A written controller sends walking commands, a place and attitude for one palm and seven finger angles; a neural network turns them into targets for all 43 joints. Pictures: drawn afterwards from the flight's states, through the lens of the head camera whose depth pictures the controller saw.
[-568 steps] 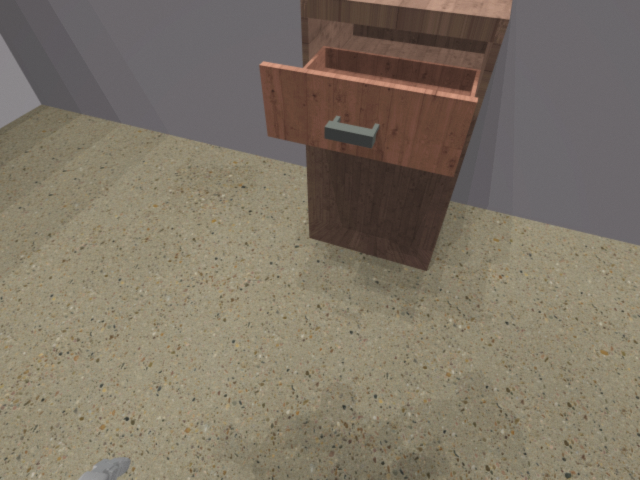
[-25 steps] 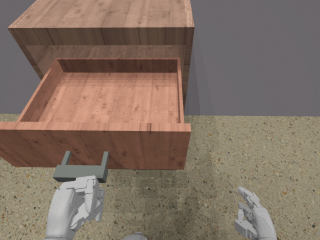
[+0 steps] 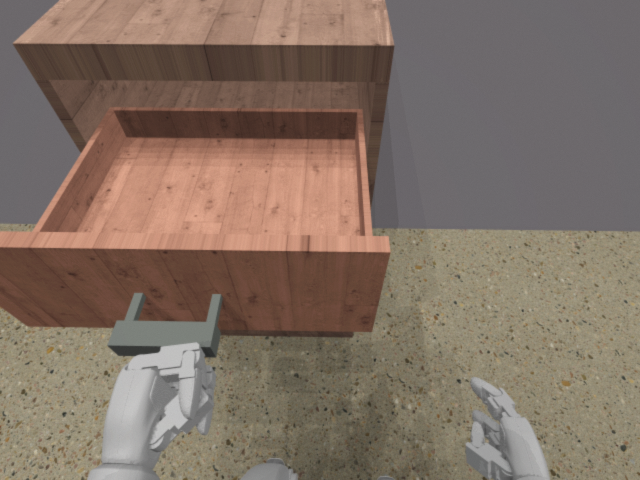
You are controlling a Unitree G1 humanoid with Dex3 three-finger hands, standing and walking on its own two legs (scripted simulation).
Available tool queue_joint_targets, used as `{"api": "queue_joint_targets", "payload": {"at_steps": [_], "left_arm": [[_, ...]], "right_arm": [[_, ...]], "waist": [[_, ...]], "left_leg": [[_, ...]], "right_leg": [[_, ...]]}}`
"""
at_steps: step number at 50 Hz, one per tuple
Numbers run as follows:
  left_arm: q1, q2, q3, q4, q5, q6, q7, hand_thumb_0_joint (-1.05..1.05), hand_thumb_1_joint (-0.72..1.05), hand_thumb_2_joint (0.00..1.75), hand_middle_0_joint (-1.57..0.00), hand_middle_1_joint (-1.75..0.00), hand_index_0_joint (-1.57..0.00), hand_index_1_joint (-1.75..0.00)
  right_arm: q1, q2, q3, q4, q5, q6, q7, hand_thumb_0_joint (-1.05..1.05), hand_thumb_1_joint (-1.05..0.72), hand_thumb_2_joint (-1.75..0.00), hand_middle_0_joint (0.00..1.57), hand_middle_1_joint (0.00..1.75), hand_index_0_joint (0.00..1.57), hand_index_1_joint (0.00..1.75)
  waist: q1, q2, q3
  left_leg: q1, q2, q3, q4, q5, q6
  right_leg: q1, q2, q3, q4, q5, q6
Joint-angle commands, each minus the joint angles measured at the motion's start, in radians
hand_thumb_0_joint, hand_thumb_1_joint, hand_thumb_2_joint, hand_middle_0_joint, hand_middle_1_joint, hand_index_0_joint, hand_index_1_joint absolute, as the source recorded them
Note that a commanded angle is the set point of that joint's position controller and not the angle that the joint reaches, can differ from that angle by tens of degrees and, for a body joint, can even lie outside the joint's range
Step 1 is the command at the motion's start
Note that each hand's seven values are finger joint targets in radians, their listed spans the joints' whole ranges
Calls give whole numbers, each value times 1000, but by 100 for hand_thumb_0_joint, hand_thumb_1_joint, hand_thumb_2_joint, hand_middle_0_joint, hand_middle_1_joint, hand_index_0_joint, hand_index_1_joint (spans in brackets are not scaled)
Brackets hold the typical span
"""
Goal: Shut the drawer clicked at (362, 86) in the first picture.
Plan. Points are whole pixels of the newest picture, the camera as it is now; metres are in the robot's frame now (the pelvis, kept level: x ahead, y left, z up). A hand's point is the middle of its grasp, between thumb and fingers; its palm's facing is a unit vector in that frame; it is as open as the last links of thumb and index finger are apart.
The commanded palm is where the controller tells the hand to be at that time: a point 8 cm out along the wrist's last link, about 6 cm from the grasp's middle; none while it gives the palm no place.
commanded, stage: push the drawer shut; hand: left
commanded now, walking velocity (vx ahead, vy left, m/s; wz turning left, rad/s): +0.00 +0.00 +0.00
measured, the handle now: (172, 319) +0.28 +0.18 +0.08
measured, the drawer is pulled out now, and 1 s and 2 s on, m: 0.30 0.21 0.10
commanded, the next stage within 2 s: none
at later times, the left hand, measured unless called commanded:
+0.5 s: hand (207, 381) +0.22 +0.13 +0.08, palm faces -0.01 -1.00 -0.04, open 2.8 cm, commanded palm +0.22 +0.19 +0.08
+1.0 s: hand (218, 316) +0.29 +0.13 +0.08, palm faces -0.02 -1.00 -0.03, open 2.7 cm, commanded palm +0.28 +0.18 +0.08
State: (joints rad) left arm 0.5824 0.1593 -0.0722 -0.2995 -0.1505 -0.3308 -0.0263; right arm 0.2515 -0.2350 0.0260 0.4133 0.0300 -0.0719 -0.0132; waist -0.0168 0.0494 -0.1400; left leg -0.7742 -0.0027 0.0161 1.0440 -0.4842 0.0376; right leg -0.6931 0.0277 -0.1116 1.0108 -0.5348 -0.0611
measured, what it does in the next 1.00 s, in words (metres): stands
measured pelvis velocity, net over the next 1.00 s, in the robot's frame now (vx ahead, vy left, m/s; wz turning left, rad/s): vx -0.01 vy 0.01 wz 0.01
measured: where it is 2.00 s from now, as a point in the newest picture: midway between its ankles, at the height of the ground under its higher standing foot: outside the picture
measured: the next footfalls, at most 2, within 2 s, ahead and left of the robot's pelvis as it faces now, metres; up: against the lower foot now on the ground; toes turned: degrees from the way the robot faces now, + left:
none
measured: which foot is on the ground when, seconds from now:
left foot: down 0.00-1.00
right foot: down 0.00-1.00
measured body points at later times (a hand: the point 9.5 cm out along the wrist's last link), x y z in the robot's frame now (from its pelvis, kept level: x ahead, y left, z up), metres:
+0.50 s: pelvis -0.01 +0.00 +0.00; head +0.04 -0.01 +0.45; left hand +0.21 +0.18 +0.08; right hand +0.18 -0.23 -0.08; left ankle +0.02 +0.10 -0.67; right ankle -0.02 -0.08 -0.67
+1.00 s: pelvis -0.01 +0.01 +0.01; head +0.04 +0.01 +0.46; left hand +0.28 +0.18 +0.08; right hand +0.15 -0.23 -0.08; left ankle +0.02 +0.10 -0.67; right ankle -0.02 -0.08 -0.67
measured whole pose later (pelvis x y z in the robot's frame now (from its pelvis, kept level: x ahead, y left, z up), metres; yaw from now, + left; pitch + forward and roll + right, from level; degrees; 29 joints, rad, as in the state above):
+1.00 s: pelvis -0.01 +0.01 +0.01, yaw +0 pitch +11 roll -2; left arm 0.07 0.18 -0.04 0.09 -0.15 -0.28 0.02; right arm 0.23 -0.26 0.04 0.54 0.03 -0.07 -0.02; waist -0.03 0.04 -0.10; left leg -0.73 -0.02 0.02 0.96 -0.42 0.05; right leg -0.65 0.02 -0.11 0.93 -0.47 -0.05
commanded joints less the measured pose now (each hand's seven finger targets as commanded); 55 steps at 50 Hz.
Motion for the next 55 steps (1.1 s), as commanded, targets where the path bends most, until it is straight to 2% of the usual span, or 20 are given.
{"api": "queue_joint_targets", "payload": {"at_steps": [1, 4, 5, 7, 9, 14, 17, 19, 26, 27, 28, 33, 37, 39, 42, 46, 47, 50, 52, 55], "left_arm": [[-23, 36, 26, -202, -2, -53, 18, 0, 90, 90, -140, -160, -140, -160], [-3, 35, 21, -206, 2, -55, 26, 0, 90, 90, -140, -160, -140, -160], [-39, 29, 4, -218, 4, -57, 27, 0, 90, 90, -140, -160, -140, -160], [-98, 69, 40, -193, 9, -54, 35, 0, 90, 90, -140, -160, -140, -160], [-124, 59, 33, -178, 12, -62, 36, 0, 90, 90, -140, -160, -140, -160], [-186, 51, 29, -179, 7, -74, 37, 0, 90, 90, -140, -160, -140, -160], [-266, 81, 47, -155, 6, -64, 42, 0, 90, 90, -140, -160, -140, -160], [-312, 69, 30, -136, 7, -56, 39, 0, 90, 90, -140, -160, -140, -160], [-470, 93, 61, -55, -12, -25, 32, 0, 90, 90, -140, -160, -140, -160], [-474, 111, 77, -38, -8, -19, 33, 0, 90, 90, -140, -160, -140, -160], [-495, 87, 58, -28, -10, -14, 33, 0, 90, 90, -140, -160, -140, -160], [-561, 74, 61, 40, -15, 5, 43, 0, 90, 90, -140, -160, -140, -160], [-649, 114, 100, 105, -14, 9, 51, 0, 90, 90, -140, -160, -140, -160], [-711, 70, 57, 111, -9, 3, 51, 0, 90, 90, -140, -160, -140, -160], [-698, 95, 90, 156, -7, 1, 61, 0, 90, 90, -140, -160, -140, -160], [-778, 63, 64, 172, -3, -1, 65, 0, 90, 90, -140, -160, -140, -160], [-782, 95, 95, 194, -2, -1, 72, 0, 90, 90, -140, -160, -140, -160], [-817, 64, 71, 210, 1, -6, 70, 0, 90, 90, -140, -160, -140, -160], [-825, 101, 109, 245, 5, -7, 78, 0, 90, 90, -140, -160, -140, -160], [-892, 58, 72, 254, 3, -15, 78, 0, 90, 90, -140, -160, -140, -160]], "right_arm": [[-64, -115, -47, -175, 6, -56, -2, 0, -90, -90, 20, 30, 20, 30], [-60, -115, -49, -174, 6, -58, 0, 0, -90, -90, 20, 30, 20, 30], [-63, -117, -46, -176, 5, -60, 0, 0, -90, -90, 20, 30, 20, 30], [-54, -123, -46, -161, 0, -56, -4, 0, -90, -90, 20, 30, 20, 30], [-58, -123, -45, -161, -1, -58, -6, 0, -90, -90, 20, 30, 20, 30], [-58, -126, -44, -149, 0, -66, -6, 0, -90, -90, 20, 30, 20, 30], [-54, -132, -41, -130, -1, -68, -12, 0, -90, -90, 20, 30, 20, 30], [-63, -133, -39, -130, 1, -66, -14, 0, -90, -90, 20, 30, 20, 30], [-75, -135, -31, -96, 8, -65, -23, 0, -90, -90, 20, 30, 20, 30], [-72, -139, -31, -90, 9, -66, -23, 0, -90, -90, 20, 30, 20, 30], [-79, -136, -28, -89, 10, -66, -21, 0, -90, -90, 20, 30, 20, 30], [-80, -139, -26, -73, 8, -65, -19, 0, -90, -90, 20, 30, 20, 30], [-83, -148, -29, -54, 8, -59, -20, 0, -90, -90, 20, 30, 20, 30], [-85, -143, -28, -49, 8, -62, -17, 0, -90, -90, 20, 30, 20, 30], [-82, -150, -33, -39, 6, -60, -14, 0, -90, -90, 20, 30, 20, 30], [-83, -146, -36, -29, 4, -55, -10, 0, -90, -90, 20, 30, 20, 30], [-73, -152, -37, -19, 2, -52, -11, 0, -90, -90, 20, 30, 20, 30], [-79, -147, -37, -18, 3, -46, -7, 0, -90, -90, 20, 30, 20, 30], [-71, -153, -40, -4, 1, -41, -8, 0, -90, -90, 20, 30, 20, 30], [-72, -147, -40, 2, 1, -37, -6, 0, -90, -90, 20, 30, 20, 30]], "waist": [[-16, -32, -119], [-13, -38, -126], [-25, -36, -124], [-34, -58, -104], [-39, -70, -100], [-37, -30, -146], [-49, -36, -132], [-59, -55, -127], [-61, -48, -130], [-56, -29, -134], [-56, -13, -133], [-50, -30, -140], [-52, -51, -130], [-58, -38, -143], [-45, -52, -157], [-52, -25, -177], [-53, -53, -175], [-54, -31, -191], [-49, -53, -183], [-60, -38, -191]], "left_leg": [[133, 7, -60, -154, 174, 1], [134, 6, -61, -154, 182, 0], [134, 5, -60, -148, 177, 2], [110, 6, -64, -142, 160, 3], [105, 6, -63, -136, 148, 3], [129, 5, -65, -134, 161, 3], [120, 6, -70, -134, 133, 4], [115, 5, -70, -135, 108, 5], [123, 4, -69, -151, 86, 6], [132, 3, -67, -158, 92, 5], [143, 2, -68, -166, 92, 4], [171, 2, -75, -196, 106, 3], [171, 4, -73, -207, 103, 2], [199, 5, -79, -218, 107, 2], [206, 6, -78, -227, 132, 2], [240, 7, -78, -232, 151, -2], [230, 8, -76, -232, 161, 0], [254, 9, -75, -236, 185, -4], [247, 12, -76, -239, 191, -3], [270, 12, -76, -237, 213, -5]], "right_leg": [[39, -12, 80, -174, 200, 39], [47, -12, 80, -173, 210, 38], [38, -13, 83, -173, 210, 40], [34, -12, 92, -181, 189, 41], [21, -15, 99, -182, 173, 44], [23, -16, 95, -174, 182, 41], [13, -16, 103, -189, 145, 41], [7, -20, 110, -202, 112, 46], [30, -26, 130, -240, 70, 47], [37, -24, 126, -241, 75, 44], [35, -25, 121, -241, 81, 43], [54, -23, 102, -247, 108, 42], [56, -23, 104, -256, 108, 43], [49, -21, 93, -247, 121, 42], [70, -21, 91, -250, 146, 41], [64, -22, 83, -244, 175, 40], [78, -21, 87, -249, 185, 42], [76, -22, 82, -241, 212, 40], [80, -19, 82, -243, 215, 40], [73, -20, 80, -239, 242, 40]]}}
